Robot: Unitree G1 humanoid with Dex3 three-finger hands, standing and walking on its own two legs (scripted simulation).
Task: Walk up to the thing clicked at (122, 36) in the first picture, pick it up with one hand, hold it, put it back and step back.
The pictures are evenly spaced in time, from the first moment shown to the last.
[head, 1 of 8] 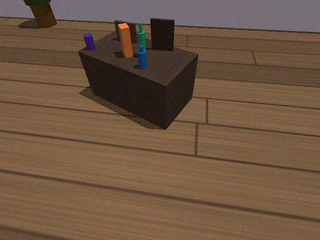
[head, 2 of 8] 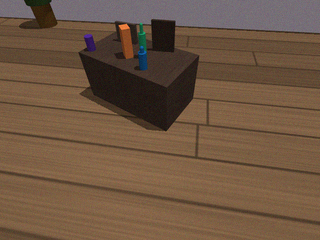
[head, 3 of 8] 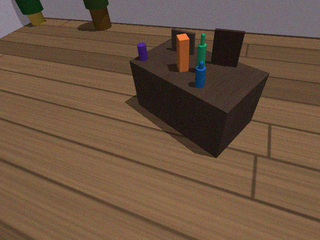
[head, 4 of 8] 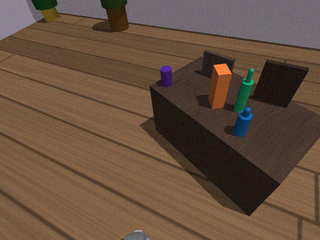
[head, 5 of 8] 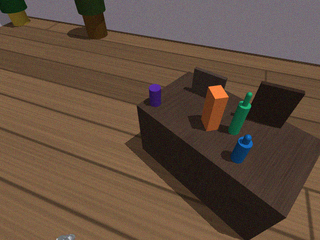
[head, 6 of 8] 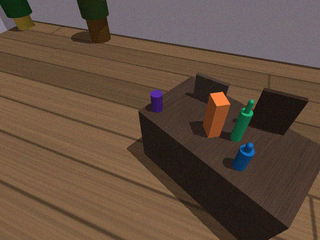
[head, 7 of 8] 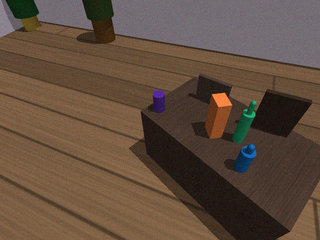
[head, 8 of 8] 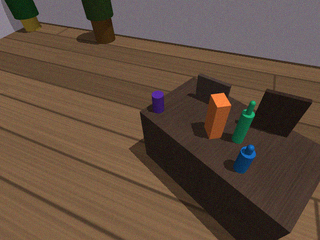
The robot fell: no
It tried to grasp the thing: no
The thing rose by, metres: 0.00
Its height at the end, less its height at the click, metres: +0.00
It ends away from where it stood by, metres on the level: 0.00
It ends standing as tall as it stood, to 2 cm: yes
